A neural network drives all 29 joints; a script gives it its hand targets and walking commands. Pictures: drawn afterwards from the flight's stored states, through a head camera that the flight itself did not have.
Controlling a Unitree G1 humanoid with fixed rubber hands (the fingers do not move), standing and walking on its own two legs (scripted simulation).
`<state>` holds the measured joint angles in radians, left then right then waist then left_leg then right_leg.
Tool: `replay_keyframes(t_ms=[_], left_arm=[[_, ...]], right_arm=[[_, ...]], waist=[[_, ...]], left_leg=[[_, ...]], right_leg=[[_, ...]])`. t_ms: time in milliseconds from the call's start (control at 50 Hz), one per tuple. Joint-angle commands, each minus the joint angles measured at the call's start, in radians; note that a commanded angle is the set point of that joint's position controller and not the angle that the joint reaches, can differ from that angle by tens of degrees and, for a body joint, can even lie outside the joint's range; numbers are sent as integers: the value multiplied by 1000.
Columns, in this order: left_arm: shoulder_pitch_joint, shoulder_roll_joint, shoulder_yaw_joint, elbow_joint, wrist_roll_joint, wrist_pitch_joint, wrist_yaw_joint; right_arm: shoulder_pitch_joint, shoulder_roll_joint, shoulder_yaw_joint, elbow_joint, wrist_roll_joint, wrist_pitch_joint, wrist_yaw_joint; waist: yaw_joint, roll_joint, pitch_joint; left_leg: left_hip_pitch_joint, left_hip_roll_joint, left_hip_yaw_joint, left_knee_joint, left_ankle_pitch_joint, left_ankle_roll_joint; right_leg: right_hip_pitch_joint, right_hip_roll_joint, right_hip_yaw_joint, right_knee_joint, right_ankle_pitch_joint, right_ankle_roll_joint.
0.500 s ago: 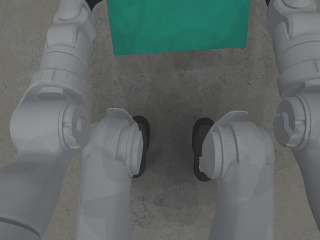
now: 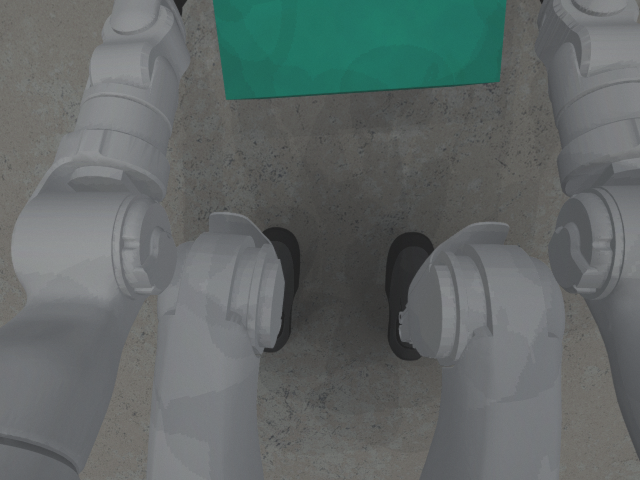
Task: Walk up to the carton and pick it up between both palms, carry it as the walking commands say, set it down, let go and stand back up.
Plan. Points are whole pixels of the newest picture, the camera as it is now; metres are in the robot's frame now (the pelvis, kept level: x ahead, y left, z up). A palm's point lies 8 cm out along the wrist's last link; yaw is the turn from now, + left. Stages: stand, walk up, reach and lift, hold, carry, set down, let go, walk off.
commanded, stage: set down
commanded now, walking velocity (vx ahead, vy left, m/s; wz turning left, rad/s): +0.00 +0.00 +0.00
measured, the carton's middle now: (354, 2) +0.54 -0.01 -0.26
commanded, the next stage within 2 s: let go in 1.90 s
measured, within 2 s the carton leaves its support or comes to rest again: neither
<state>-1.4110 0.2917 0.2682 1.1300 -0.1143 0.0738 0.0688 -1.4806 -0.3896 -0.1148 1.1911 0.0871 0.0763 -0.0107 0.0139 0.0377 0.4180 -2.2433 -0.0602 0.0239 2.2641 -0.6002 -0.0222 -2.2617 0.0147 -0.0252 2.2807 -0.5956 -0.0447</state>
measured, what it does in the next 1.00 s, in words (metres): rises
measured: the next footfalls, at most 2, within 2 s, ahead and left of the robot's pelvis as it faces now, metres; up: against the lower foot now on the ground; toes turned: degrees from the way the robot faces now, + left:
none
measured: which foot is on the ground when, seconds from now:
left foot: down 0.00-1.00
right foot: down 0.00-1.00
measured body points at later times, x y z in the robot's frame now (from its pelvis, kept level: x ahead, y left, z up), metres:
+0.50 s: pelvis -0.01 +0.00 +0.00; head +0.36 -0.02 +0.25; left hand +0.53 +0.20 -0.18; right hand +0.55 -0.22 -0.18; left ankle +0.11 +0.11 -0.32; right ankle +0.11 -0.10 -0.32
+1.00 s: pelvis +0.00 +0.00 +0.08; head +0.34 -0.02 +0.37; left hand +0.54 +0.20 -0.05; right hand +0.57 -0.23 -0.04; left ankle +0.11 +0.11 -0.32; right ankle +0.11 -0.10 -0.32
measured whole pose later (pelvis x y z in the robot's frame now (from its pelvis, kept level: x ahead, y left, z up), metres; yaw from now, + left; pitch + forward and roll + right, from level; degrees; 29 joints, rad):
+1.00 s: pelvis +0.00 +0.00 +0.08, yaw +0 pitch +42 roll +2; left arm -1.24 0.29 0.25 0.91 -0.16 0.16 0.11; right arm -1.36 -0.48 -0.14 1.03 0.12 0.16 0.01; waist 0.04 0.00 0.13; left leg -2.16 -0.03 0.03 1.99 -0.56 0.00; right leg -2.18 0.02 -0.01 2.01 -0.55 -0.04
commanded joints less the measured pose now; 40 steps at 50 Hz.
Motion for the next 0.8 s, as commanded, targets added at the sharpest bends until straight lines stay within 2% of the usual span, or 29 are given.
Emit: replay_keyframes(t_ms=[0, 40, 80, 260, 360, 500, 620, 780], left_arm=[[-189, 35, -55, -58, -43, -49, 7], [-182, 91, -64, -38, -78, -56, 40], [-197, 111, -73, -48, -95, -64, 51], [-203, 142, -93, -39, -107, -65, 53], [-215, 153, -94, -50, -111, -60, 51], [-228, 177, -97, -116, -128, -48, 59], [-175, 198, -89, -250, -133, -8, 79], [-100, 159, -42, -302, -85, 45, 72]], right_arm=[[-256, -66, 55, -77, 50, -46, -13], [-263, -129, 58, -59, 77, -52, -48], [-271, -154, 62, -58, 96, -57, -57], [-260, -191, 87, -13, 138, -59, -34], [-264, -212, 85, -15, 143, -59, -24], [-274, -254, 71, -88, 141, -52, -30], [-250, -278, 51, -259, 139, -13, -39], [-175, -242, 3, -258, 90, 43, -15]], waist=[[-4, -65, -1052], [-6, -79, -1072], [-4, -84, -1094], [13, -68, -1073], [11, -65, -1079], [1, -73, -1219], [14, -100, -1487], [26, -102, -1388]], left_leg=[[400, 1, 2, -158, 335, -22], [387, 7, 6, -156, 329, -22], [386, 12, 3, -154, 331, -19], [413, 31, -11, -167, 315, -9], [434, 38, -15, -169, 311, -6], [508, 35, -11, -167, 346, -4], [625, 18, 16, -199, 394, -1], [575, 12, 30, -314, 319, 1]], right_leg=[[557, 8, 68, -192, 358, 38], [577, 5, 79, -191, 357, 42], [580, 2, 85, -190, 362, 43], [502, -17, 84, -190, 312, 36], [490, -23, 79, -190, 292, 33], [579, -21, 67, -189, 333, 32], [740, -6, 42, -215, 396, 37], [694, 10, 34, -326, 320, 31]])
